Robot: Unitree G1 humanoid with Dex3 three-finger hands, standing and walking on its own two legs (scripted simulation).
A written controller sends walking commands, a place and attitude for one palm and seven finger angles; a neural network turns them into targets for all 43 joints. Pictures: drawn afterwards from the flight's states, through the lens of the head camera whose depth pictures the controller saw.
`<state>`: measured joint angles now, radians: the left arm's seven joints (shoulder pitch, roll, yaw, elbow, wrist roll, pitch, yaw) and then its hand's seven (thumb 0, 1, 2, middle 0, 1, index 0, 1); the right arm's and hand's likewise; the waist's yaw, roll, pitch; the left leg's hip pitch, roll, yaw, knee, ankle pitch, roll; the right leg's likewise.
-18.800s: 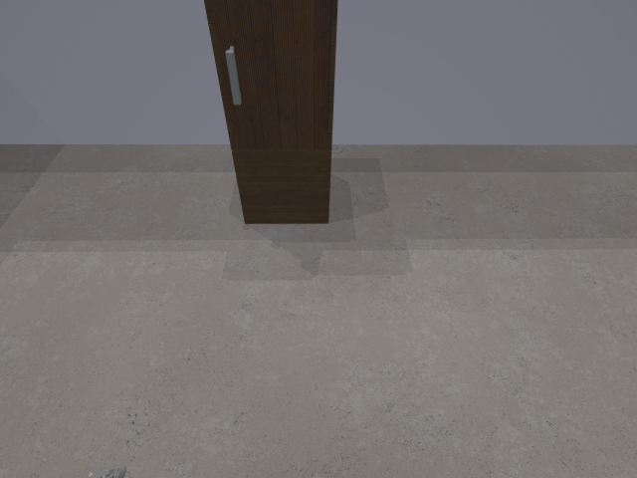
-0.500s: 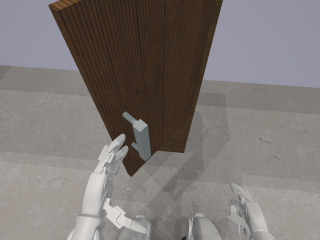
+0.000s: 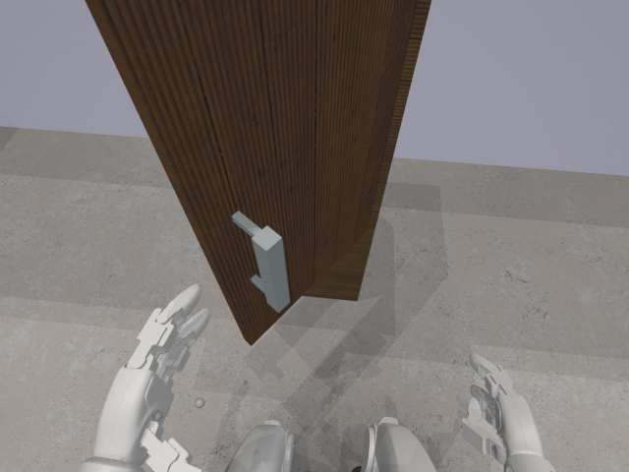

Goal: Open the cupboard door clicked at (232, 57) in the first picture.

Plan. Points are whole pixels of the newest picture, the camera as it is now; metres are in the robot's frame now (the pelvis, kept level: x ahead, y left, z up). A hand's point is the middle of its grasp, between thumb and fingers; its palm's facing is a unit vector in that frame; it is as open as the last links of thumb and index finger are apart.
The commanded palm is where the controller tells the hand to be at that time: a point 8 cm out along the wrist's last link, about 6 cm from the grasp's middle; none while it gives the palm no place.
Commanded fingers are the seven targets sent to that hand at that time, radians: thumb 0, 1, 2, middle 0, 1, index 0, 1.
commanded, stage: draw the hand back to the body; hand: left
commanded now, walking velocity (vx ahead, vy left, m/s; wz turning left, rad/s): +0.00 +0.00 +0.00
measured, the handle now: (262, 265) +0.35 +0.10 +0.05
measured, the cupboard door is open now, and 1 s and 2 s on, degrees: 54 54 54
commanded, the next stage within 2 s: step back with the hand held close in 1.60 s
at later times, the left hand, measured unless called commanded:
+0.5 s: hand (121, 383) +0.19 +0.18 +0.13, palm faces -0.04 -1.00 -0.08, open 16.3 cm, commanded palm +0.16 +0.24 +0.15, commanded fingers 0.00 -0.32 0.38 -0.16 -0.30 -0.16 -0.30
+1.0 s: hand out of the picture +0.22 +0.26 +0.22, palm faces +0.35 -0.84 -0.41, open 11.8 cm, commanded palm +0.17 +0.30 +0.25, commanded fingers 0.00 0.55 0.75 -0.19 -0.30 -0.19 -0.30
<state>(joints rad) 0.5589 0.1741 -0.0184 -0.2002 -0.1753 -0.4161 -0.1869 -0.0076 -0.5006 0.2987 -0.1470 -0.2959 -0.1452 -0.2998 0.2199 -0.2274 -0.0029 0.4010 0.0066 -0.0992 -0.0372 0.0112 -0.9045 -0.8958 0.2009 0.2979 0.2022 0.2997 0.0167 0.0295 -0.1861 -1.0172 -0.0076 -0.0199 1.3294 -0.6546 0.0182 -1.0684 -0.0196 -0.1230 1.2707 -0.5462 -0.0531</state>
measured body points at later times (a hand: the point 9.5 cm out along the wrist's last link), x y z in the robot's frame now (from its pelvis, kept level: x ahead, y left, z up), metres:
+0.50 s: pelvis +0.01 +0.00 +0.05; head +0.04 +0.00 +0.50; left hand +0.19 +0.23 +0.14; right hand +0.19 -0.23 -0.01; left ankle -0.01 +0.11 -0.62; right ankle +0.04 -0.10 -0.62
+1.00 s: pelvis +0.04 +0.02 +0.12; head +0.03 +0.00 +0.56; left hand +0.20 +0.30 +0.25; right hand +0.23 -0.18 +0.04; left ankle -0.01 +0.11 -0.62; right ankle +0.04 -0.10 -0.62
